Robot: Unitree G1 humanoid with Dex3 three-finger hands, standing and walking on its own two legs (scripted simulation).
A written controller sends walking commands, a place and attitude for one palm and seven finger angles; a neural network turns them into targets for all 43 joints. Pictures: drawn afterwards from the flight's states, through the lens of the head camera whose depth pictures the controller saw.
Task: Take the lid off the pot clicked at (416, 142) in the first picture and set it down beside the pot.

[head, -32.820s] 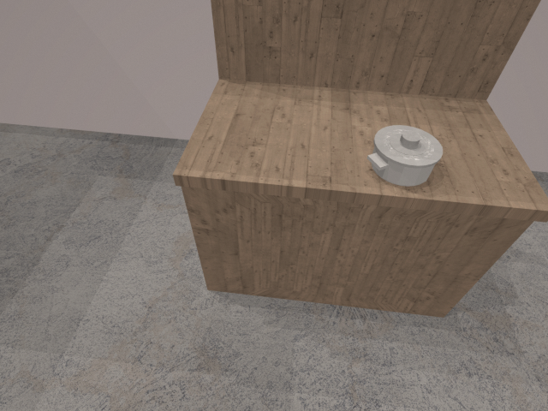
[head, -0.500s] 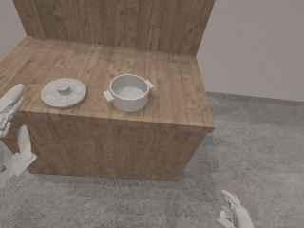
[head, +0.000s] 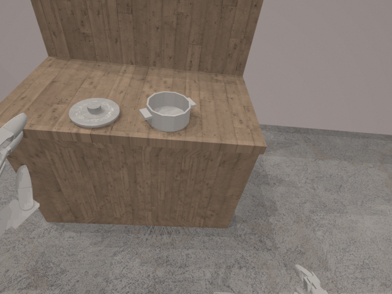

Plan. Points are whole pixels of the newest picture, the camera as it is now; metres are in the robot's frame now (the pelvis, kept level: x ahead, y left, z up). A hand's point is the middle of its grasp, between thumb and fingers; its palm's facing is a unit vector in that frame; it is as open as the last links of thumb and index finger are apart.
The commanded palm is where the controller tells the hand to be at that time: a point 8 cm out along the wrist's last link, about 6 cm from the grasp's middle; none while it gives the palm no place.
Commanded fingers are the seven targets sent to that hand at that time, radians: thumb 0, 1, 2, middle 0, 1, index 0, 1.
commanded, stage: stop stepping back and stand still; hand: left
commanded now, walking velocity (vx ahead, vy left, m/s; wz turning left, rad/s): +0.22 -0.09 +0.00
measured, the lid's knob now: (94, 107) +0.72 +0.37 -0.04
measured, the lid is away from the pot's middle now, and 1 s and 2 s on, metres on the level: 0.26 0.26 0.26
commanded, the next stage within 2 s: let the arm hang, fingers relaxed in 1.62 s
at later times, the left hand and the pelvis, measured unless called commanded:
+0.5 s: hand out of the picture +0.09 +0.28 +0.20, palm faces +0.41 -0.84 -0.36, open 7.4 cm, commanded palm none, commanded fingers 0.00 0.90 0.90 -0.20 -0.30 -0.20 -0.30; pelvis -0.09 +0.03 +0.01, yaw +1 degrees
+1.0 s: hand out of the picture -0.20 +0.20 -0.18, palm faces +0.12 -0.98 -0.13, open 7.2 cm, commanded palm none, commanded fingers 0.00 0.90 0.90 -0.20 -0.30 -0.20 -0.30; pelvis -0.10 +0.03 +0.01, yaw +5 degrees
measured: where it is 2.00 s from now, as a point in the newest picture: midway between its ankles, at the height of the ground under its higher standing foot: outside the picture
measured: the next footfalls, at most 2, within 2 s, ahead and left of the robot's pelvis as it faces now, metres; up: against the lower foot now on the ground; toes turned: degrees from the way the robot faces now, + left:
right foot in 0.10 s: +0.05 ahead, -0.11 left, +0.00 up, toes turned +0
left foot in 0.28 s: -0.05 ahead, +0.14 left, +0.00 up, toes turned +7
